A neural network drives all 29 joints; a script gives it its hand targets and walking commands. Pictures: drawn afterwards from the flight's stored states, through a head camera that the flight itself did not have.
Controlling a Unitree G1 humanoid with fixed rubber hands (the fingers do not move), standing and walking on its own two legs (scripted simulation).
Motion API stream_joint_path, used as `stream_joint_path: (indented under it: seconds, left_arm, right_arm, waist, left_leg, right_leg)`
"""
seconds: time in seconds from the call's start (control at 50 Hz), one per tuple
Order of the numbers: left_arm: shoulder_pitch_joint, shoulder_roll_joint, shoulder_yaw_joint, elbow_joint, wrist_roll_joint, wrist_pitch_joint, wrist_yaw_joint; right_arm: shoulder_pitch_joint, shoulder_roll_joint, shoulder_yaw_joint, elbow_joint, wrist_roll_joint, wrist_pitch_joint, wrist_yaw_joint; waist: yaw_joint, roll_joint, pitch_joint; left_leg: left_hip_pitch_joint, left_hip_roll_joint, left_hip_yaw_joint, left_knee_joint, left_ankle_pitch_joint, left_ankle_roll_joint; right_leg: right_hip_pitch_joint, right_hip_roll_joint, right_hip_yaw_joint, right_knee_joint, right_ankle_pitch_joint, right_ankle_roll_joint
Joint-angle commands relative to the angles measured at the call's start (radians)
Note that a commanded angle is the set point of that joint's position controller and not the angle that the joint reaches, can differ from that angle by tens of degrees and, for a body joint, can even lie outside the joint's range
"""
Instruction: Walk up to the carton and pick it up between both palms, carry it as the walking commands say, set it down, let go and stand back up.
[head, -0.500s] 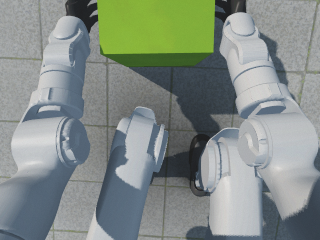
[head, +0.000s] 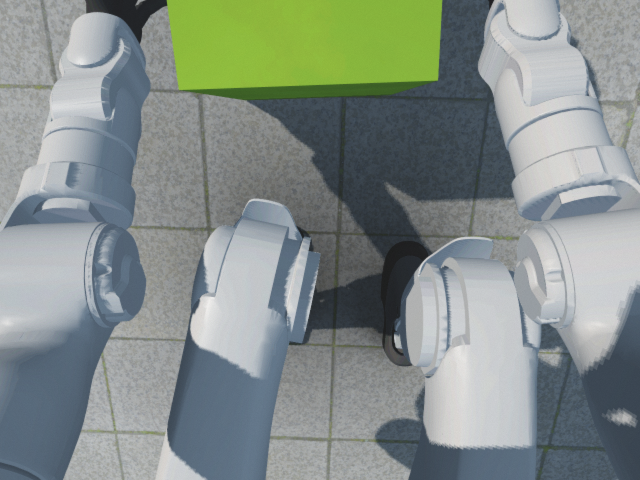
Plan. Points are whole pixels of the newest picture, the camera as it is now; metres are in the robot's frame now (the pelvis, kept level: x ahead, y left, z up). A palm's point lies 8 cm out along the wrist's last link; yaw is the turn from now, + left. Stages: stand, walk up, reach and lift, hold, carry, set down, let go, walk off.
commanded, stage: set down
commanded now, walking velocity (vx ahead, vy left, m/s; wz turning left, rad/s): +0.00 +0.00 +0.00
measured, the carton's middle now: out of the picture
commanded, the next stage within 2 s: let go in 1.46 s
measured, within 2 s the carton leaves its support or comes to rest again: neither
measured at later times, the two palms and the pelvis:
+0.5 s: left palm out of the picture +0.47 +0.29 -0.10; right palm out of the picture +0.54 -0.05 -0.10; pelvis -0.02 +0.00 +0.05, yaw +1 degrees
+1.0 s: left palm out of the picture +0.48 +0.30 +0.04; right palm out of the picture +0.55 -0.07 +0.04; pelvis -0.01 +0.00 +0.17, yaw +1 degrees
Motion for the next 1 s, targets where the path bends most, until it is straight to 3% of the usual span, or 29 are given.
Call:
stream_joint_path:
  seconds: [0.0, 0.04, 0.08, 0.1, 0.16, 0.18, 0.2, 0.22, 0.26, 0.36, 0.38, 0.42, 0.44, 0.46, 0.48, 0.5, 0.54, 0.56, 0.58, 0.6, 0.62, 0.64, 0.68, 0.74, 0.8, 0.86, 0.9, 0.96, 0.98]
  left_arm:
    - [-0.224, 0.194, -0.020, -0.228, -0.047, -0.024, 0.003]
    - [-0.200, 0.198, -0.018, -0.227, -0.046, -0.010, 0.001]
    - [-0.179, 0.201, -0.013, -0.238, -0.051, 0.007, -0.001]
    - [-0.173, 0.217, 0.007, -0.263, -0.044, 0.016, 0.003]
    - [-0.203, 0.224, -0.004, -0.420, -0.068, 0.054, 0.016]
    - [-0.208, 0.218, -0.017, -0.422, -0.085, 0.074, 0.019]
    - [-0.198, 0.224, -0.012, -0.432, -0.074, 0.089, 0.020]
    - [-0.195, 0.219, -0.022, -0.452, -0.087, 0.107, 0.023]
    - [-0.169, 0.197, -0.029, -0.403, -0.077, 0.141, 0.023]
    - [-0.207, 0.212, -0.004, -0.514, -0.033, 0.173, 0.043]
    - [-0.203, 0.196, -0.014, -0.464, -0.034, 0.183, 0.039]
    - [-0.216, 0.210, -0.003, -0.580, -0.030, 0.191, 0.044]
    - [-0.221, 0.188, -0.020, -0.571, -0.054, 0.199, 0.041]
    - [-0.188, 0.195, -0.006, -0.520, -0.039, 0.210, 0.038]
    - [-0.205, 0.199, 0.000, -0.550, -0.042, 0.213, 0.035]
    - [-0.193, 0.201, -0.002, -0.525, -0.043, 0.222, 0.032]
    - [-0.202, 0.195, -0.015, -0.586, -0.062, 0.233, 0.024]
    - [-0.202, 0.174, -0.038, -0.598, -0.081, 0.244, 0.020]
    - [-0.193, 0.186, -0.021, -0.586, -0.075, 0.250, 0.017]
    - [-0.170, 0.178, -0.023, -0.571, -0.072, 0.259, 0.016]
    - [-0.165, 0.190, -0.012, -0.571, -0.064, 0.262, 0.015]
    - [-0.166, 0.202, 0.003, -0.632, -0.063, 0.266, 0.016]
    - [-0.170, 0.222, 0.018, -0.666, -0.064, 0.277, 0.018]
    - [-0.132, 0.245, 0.049, -0.572, -0.042, 0.293, 0.009]
    - [-0.140, 0.278, 0.069, -0.602, -0.013, 0.300, 0.003]
    - [-0.115, 0.281, 0.072, -0.668, -0.013, 0.301, -0.003]
    - [-0.122, 0.266, 0.040, -0.636, -0.039, 0.313, -0.011]
    - [-0.114, 0.270, 0.038, -0.718, -0.051, 0.317, -0.017]
    - [-0.112, 0.257, 0.025, -0.675, -0.064, 0.323, -0.019]
  right_arm:
    - [-0.193, -0.016, 0.009, -0.199, 0.041, -0.028, 0.000]
    - [-0.191, -0.027, 0.011, -0.225, 0.048, -0.019, -0.001]
    - [-0.181, -0.027, 0.003, -0.237, 0.043, -0.006, -0.001]
    - [-0.174, -0.037, 0.004, -0.253, 0.040, 0.003, -0.004]
    - [-0.192, -0.058, -0.008, -0.352, 0.046, 0.037, -0.016]
    - [-0.198, -0.063, -0.004, -0.375, 0.052, 0.051, -0.019]
    - [-0.192, -0.055, 0.000, -0.381, 0.054, 0.068, -0.020]
    - [-0.196, -0.069, -0.006, -0.413, 0.048, 0.083, -0.023]
    - [-0.184, -0.069, -0.021, -0.374, 0.039, 0.111, -0.021]
    - [-0.213, -0.119, -0.088, -0.460, -0.006, 0.137, -0.028]
    - [-0.198, -0.125, -0.107, -0.413, -0.019, 0.142, -0.029]
    - [-0.213, -0.148, -0.138, -0.525, -0.039, 0.143, -0.040]
    - [-0.216, -0.154, -0.134, -0.537, -0.050, 0.150, -0.046]
    - [-0.182, -0.160, -0.165, -0.487, -0.069, 0.157, -0.052]
    - [-0.185, -0.152, -0.159, -0.516, -0.072, 0.163, -0.054]
    - [-0.165, -0.144, -0.169, -0.464, -0.078, 0.175, -0.053]
    - [-0.182, -0.144, -0.172, -0.529, -0.079, 0.186, -0.052]
    - [-0.175, -0.128, -0.164, -0.539, -0.068, 0.194, -0.049]
    - [-0.166, -0.118, -0.147, -0.520, -0.060, 0.206, -0.045]
    - [-0.137, -0.098, -0.139, -0.478, -0.059, 0.215, -0.037]
    - [-0.138, -0.089, -0.129, -0.493, -0.047, 0.221, -0.034]
    - [-0.149, -0.107, -0.142, -0.542, -0.053, 0.221, -0.031]
    - [-0.165, -0.106, -0.123, -0.597, -0.031, 0.232, -0.030]
    - [-0.195, -0.094, -0.099, -0.605, -0.022, 0.250, -0.022]
    - [-0.195, -0.095, -0.104, -0.609, -0.026, 0.269, -0.023]
    - [-0.154, -0.098, -0.106, -0.659, -0.017, 0.274, -0.025]
    - [-0.143, -0.108, -0.119, -0.609, -0.033, 0.288, -0.021]
    - [-0.117, -0.125, -0.141, -0.662, -0.058, 0.294, -0.027]
    - [-0.117, -0.120, -0.137, -0.631, -0.053, 0.298, -0.028]
  waist:
    - [0.127, 0.017, -1.615]
    - [0.133, 0.022, -1.613]
    - [0.114, -0.002, -1.606]
    - [0.129, -0.001, -1.642]
    - [0.119, 0.014, -1.803]
    - [0.111, 0.009, -1.841]
    - [0.124, 0.019, -1.827]
    - [0.108, 0.011, -1.845]
    - [0.099, 0.030, -1.743]
    - [0.087, 0.077, -1.830]
    - [0.064, 0.080, -1.771]
    - [0.053, 0.100, -1.896]
    - [0.030, 0.073, -1.954]
    - [0.026, 0.090, -1.892]
    - [0.026, 0.076, -1.923]
    - [0.017, 0.082, -1.879]
    - [0.002, 0.070, -1.950]
    - [-0.022, 0.068, -1.974]
    - [0.013, 0.070, -1.977]
    - [0.011, 0.071, -1.959]
    - [0.032, 0.066, -1.967]
    - [0.023, 0.042, -2.037]
    - [0.049, 0.030, -2.106]
    - [0.094, -0.004, -2.006]
    - [0.113, 0.003, -2.038]
    - [0.123, 0.022, -2.143]
    - [0.087, 0.032, -2.092]
    - [0.065, 0.033, -2.180]
    - [0.058, 0.028, -2.141]
  left_leg:
    - [0.736, 0.022, -0.026, -0.190, 0.736, -0.036]
    - [0.762, 0.022, -0.027, -0.194, 0.728, -0.033]
    - [0.748, 0.020, -0.024, -0.214, 0.669, -0.034]
    - [0.780, 0.019, -0.021, -0.210, 0.678, -0.035]
    - [0.921, 0.013, -0.027, -0.243, 0.665, -0.038]
    - [0.972, 0.014, -0.033, -0.256, 0.640, -0.037]
    - [0.961, 0.016, -0.023, -0.270, 0.607, -0.036]
    - [1.009, 0.014, -0.043, -0.292, 0.576, -0.033]
    - [0.977, 0.019, -0.047, -0.334, 0.473, -0.032]
    - [1.071, 0.007, -0.047, -0.384, 0.484, -0.039]
    - [1.040, 0.010, -0.049, -0.402, 0.453, -0.043]
    - [1.115, 0.003, -0.050, -0.429, 0.503, -0.045]
    - [1.110, -0.005, -0.030, -0.425, 0.543, -0.048]
    - [1.094, -0.001, -0.034, -0.445, 0.517, -0.052]
    - [1.086, -0.005, -0.018, -0.453, 0.524, -0.048]
    - [1.059, -0.003, -0.015, -0.469, 0.505, -0.049]
    - [1.084, -0.009, -0.017, -0.504, 0.510, -0.046]
    - [1.123, -0.008, -0.029, -0.525, 0.508, -0.044]
    - [1.106, -0.007, -0.013, -0.532, 0.517, -0.045]
    - [1.125, -0.008, -0.017, -0.547, 0.524, -0.047]
    - [1.123, -0.010, -0.008, -0.562, 0.528, -0.043]
    - [1.167, -0.015, -0.018, -0.571, 0.566, -0.042]
    - [1.206, -0.014, -0.011, -0.593, 0.594, -0.039]
    - [1.148, -0.014, 0.000, -0.641, 0.576, -0.025]
    - [1.167, -0.016, 0.011, -0.696, 0.553, -0.023]
    - [1.303, -0.015, -0.004, -0.735, 0.672, -0.027]
    - [1.303, -0.010, -0.006, -0.765, 0.652, -0.032]
    - [1.414, -0.014, -0.013, -0.799, 0.720, -0.038]
    - [1.407, -0.008, -0.017, -0.822, 0.704, -0.040]
  right_leg:
    - [0.478, -0.047, -0.031, -0.116, 0.411, 0.012]
    - [0.456, -0.044, -0.040, -0.125, 0.373, 0.010]
    - [0.473, -0.048, -0.055, -0.137, 0.329, 0.015]
    - [0.488, -0.053, -0.053, -0.136, 0.324, 0.014]
    - [0.542, -0.049, -0.073, -0.151, 0.290, 0.007]
    - [0.557, -0.052, -0.083, -0.164, 0.259, 0.005]
    - [0.560, -0.055, -0.077, -0.186, 0.238, 0.003]
    - [0.546, -0.053, -0.089, -0.191, 0.206, 0.004]
    - [0.503, -0.062, -0.088, -0.229, 0.132, -0.004]
    - [0.520, -0.053, -0.080, -0.292, 0.140, -0.015]
    - [0.495, -0.053, -0.087, -0.311, 0.113, -0.015]
    - [0.581, -0.042, -0.087, -0.339, 0.168, -0.019]
    - [0.638, -0.041, -0.091, -0.355, 0.195, -0.017]
    - [0.620, -0.040, -0.090, -0.376, 0.164, -0.019]
    - [0.662, -0.037, -0.086, -0.399, 0.172, -0.020]
    - [0.660, -0.038, -0.080, -0.417, 0.163, -0.018]
    - [0.728, -0.030, -0.079, -0.454, 0.189, -0.019]
    - [0.746, -0.028, -0.088, -0.469, 0.199, -0.017]
    - [0.774, -0.033, -0.073, -0.485, 0.202, -0.018]
    - [0.766, -0.033, -0.074, -0.503, 0.201, -0.017]
    - [0.779, -0.032, -0.071, -0.518, 0.200, -0.013]
    - [0.818, -0.029, -0.076, -0.526, 0.233, -0.011]
    - [0.877, -0.025, -0.076, -0.545, 0.259, -0.006]
    - [0.907, -0.032, -0.057, -0.590, 0.244, -0.003]
    - [0.996, -0.036, -0.039, -0.645, 0.251, -0.002]
    - [1.060, -0.030, -0.039, -0.684, 0.331, -0.004]
    - [1.060, -0.033, -0.041, -0.721, 0.307, -0.007]
    - [1.128, -0.031, -0.035, -0.780, 0.349, -0.008]
    - [1.123, -0.030, -0.039, -0.795, 0.333, -0.008]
